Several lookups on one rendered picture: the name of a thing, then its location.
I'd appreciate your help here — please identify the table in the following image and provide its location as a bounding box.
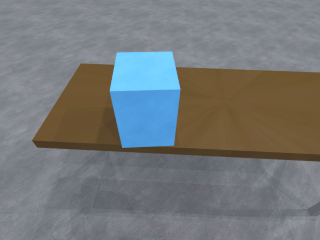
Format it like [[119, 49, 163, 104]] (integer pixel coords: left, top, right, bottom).
[[32, 63, 320, 217]]

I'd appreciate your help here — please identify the carton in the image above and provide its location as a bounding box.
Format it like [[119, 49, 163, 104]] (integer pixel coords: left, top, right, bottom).
[[109, 51, 181, 148]]

